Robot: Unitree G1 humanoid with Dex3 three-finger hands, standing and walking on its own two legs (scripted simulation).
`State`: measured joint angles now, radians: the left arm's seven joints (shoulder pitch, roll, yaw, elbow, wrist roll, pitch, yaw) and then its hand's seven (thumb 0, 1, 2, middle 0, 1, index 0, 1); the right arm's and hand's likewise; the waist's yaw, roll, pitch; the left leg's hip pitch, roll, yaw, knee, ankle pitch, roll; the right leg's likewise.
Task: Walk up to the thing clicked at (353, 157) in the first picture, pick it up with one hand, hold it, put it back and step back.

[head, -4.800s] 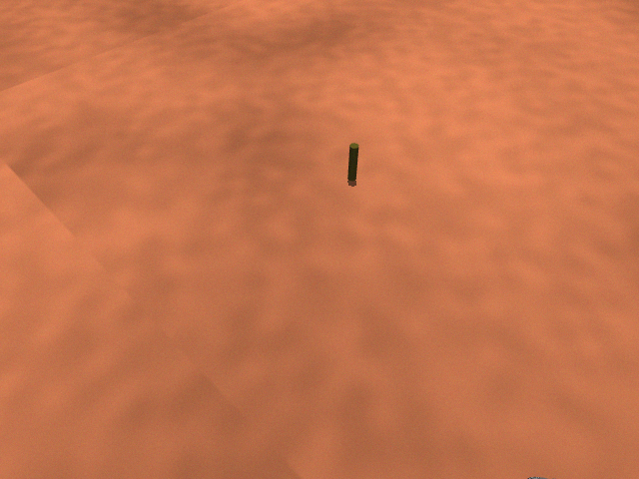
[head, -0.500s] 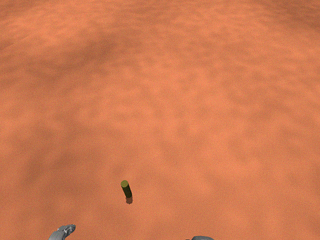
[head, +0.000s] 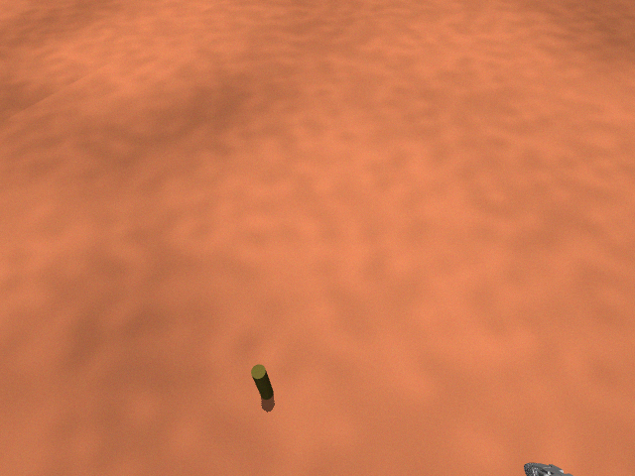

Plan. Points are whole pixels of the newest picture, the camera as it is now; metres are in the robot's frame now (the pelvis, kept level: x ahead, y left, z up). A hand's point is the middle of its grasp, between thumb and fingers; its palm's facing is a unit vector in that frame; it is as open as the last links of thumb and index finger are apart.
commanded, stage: walk up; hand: left
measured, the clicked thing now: (263, 383) +0.44 +0.20 -0.68
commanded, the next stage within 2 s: none
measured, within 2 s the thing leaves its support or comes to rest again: neither
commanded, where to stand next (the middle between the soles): +0.02 +0.00 m, yaw -2 degrees
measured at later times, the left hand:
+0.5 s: hand out of the picture +0.10 +0.24 -0.15, palm faces +0.01 -0.95 -0.33, open 7.4 cm
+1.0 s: hand out of the picture +0.00 +0.31 -0.18, palm faces -0.03 -0.95 -0.32, open 7.4 cm
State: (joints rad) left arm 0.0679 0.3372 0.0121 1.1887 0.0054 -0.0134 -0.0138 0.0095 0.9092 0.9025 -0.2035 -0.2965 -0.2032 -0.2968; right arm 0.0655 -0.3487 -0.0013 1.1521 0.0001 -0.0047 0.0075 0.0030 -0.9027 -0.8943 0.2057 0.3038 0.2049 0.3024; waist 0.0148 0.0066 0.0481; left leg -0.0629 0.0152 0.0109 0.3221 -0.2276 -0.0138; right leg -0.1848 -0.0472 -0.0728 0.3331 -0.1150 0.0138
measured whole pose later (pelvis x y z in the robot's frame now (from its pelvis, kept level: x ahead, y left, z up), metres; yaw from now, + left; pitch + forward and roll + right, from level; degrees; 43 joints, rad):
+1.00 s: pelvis -0.07 +0.04 -0.01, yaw +1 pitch -2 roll -1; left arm 0.13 0.42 0.07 1.01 0.03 0.08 -0.02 0.01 0.91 0.90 -0.20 -0.30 -0.20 -0.30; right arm 0.24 -0.33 -0.06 1.01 -0.04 -0.03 -0.01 0.01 -0.90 -0.89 0.21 0.30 0.21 0.30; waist -0.02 -0.09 0.12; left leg -0.19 0.01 0.03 0.50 -0.29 0.02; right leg -0.40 0.04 0.14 0.93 -0.39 0.01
